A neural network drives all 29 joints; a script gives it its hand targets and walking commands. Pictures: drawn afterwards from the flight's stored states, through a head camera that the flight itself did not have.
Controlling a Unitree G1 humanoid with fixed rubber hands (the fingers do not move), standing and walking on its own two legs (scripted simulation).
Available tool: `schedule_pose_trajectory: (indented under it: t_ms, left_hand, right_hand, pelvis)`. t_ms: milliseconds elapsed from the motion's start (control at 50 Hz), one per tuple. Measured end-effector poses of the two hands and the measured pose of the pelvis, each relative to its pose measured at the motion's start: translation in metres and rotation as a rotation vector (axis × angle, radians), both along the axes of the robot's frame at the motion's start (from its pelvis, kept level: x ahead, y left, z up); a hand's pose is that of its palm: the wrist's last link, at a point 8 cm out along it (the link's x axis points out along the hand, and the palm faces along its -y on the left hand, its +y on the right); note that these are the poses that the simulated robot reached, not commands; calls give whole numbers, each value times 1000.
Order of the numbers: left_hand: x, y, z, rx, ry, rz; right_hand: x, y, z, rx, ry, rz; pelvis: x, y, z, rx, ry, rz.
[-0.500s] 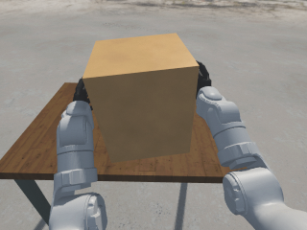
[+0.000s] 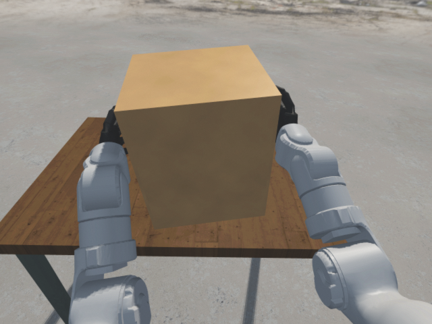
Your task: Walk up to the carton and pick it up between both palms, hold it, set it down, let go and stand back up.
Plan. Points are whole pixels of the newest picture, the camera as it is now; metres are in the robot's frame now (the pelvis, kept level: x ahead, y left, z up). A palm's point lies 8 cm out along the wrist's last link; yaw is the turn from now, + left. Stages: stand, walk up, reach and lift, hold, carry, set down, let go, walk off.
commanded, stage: hold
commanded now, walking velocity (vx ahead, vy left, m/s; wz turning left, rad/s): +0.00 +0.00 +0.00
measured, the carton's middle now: (200, 137) +0.39 +0.01 +0.23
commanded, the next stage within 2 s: none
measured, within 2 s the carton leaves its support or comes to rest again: neither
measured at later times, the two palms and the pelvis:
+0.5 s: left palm (119, 149) +0.35 +0.15 +0.23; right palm (290, 132) +0.36 -0.15 +0.25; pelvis +0.00 +0.00 +0.00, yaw +0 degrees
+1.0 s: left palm (114, 147) +0.36 +0.16 +0.23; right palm (284, 127) +0.37 -0.14 +0.25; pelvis +0.00 +0.00 +0.00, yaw +0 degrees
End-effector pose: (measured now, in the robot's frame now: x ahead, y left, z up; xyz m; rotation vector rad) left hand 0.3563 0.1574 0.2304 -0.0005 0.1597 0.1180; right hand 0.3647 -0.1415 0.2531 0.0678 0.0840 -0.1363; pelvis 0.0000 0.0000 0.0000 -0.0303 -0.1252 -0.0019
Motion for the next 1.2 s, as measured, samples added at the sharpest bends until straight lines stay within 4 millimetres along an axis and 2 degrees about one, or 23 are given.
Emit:
schedule_pose_trajectory:
  t_ms: [280, 460, 740, 960, 1200]
  left_hand:
    - [4, -7, -4, 14, 21, -3]
    - [-2, -10, -1, 8, 11, -1]
    - [-1, -1, 2, -1, 18, 4]
    - [4, -1, 1, 2, 23, -1]
    - [1, -4, -3, 3, 6, -5]
  right_hand:
    - [4, -7, -4, -6, 21, 1]
    - [-2, -11, -5, 2, 11, 0]
    - [0, -1, 1, -1, 19, 3]
    - [4, -1, 2, -22, 25, 4]
    - [0, -4, -2, -9, 9, -1]
  pelvis:
    - [0, -2, 0, 1, 11, -1]
    - [0, -3, 1, 2, -4, 3]
    - [-6, -3, 0, 6, 7, -2]
    - [-2, -3, 0, 2, 5, 6]
    - [3, -1, 0, -2, -1, 5]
